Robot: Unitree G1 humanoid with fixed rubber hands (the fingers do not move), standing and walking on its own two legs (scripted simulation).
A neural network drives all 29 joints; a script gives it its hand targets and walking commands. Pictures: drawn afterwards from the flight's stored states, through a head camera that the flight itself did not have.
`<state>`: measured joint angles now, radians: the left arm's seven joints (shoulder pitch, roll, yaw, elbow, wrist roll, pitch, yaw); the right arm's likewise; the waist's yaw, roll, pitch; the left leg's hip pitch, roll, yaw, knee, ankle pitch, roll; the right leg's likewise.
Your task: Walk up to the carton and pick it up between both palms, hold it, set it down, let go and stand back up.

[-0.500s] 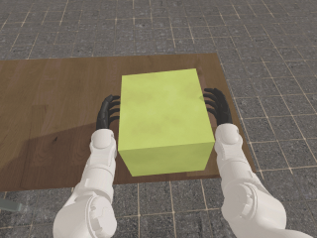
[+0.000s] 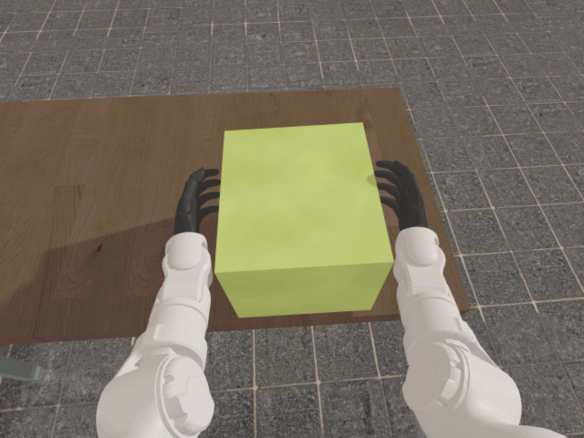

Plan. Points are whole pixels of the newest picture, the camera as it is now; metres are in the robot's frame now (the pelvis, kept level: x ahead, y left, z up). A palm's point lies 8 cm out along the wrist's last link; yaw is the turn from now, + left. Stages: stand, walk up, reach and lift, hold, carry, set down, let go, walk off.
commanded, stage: set down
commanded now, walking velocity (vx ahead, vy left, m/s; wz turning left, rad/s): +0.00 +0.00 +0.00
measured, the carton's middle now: (299, 222) +0.45 -0.01 -0.04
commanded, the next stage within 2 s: none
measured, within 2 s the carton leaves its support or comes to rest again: neither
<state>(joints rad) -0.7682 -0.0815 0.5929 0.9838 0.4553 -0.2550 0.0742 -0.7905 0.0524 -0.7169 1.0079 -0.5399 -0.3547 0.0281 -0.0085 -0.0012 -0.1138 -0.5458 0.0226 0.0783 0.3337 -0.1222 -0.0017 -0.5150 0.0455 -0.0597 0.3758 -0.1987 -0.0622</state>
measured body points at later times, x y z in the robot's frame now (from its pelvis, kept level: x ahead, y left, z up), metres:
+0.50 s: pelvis -0.01 +0.00 +0.00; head +0.11 +0.00 +0.43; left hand +0.43 +0.14 +0.01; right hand +0.42 -0.17 +0.01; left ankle +0.00 +0.12 -0.74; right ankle -0.03 -0.07 -0.74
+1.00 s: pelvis -0.01 +0.00 +0.00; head +0.11 +0.00 +0.43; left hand +0.43 +0.14 +0.01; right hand +0.42 -0.17 +0.01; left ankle +0.00 +0.12 -0.74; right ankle -0.03 -0.07 -0.74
